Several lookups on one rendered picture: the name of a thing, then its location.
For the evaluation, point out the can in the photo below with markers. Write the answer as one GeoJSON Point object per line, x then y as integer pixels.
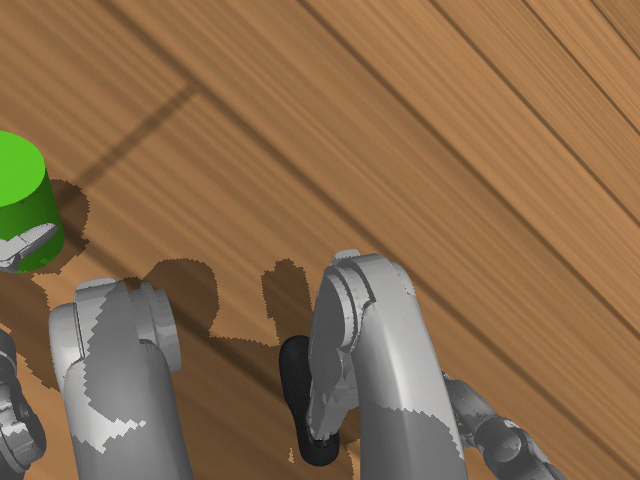
{"type": "Point", "coordinates": [26, 198]}

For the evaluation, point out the right robot hand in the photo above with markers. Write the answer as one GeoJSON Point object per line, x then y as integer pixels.
{"type": "Point", "coordinates": [469, 408]}

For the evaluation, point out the left robot hand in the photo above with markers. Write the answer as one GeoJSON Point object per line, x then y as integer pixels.
{"type": "Point", "coordinates": [19, 247]}

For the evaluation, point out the left robot arm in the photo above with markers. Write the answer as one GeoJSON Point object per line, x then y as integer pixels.
{"type": "Point", "coordinates": [22, 437]}

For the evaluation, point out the right robot arm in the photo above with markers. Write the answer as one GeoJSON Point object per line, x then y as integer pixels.
{"type": "Point", "coordinates": [511, 454]}

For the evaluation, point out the right robot foot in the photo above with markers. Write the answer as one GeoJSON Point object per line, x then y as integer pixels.
{"type": "Point", "coordinates": [296, 383]}

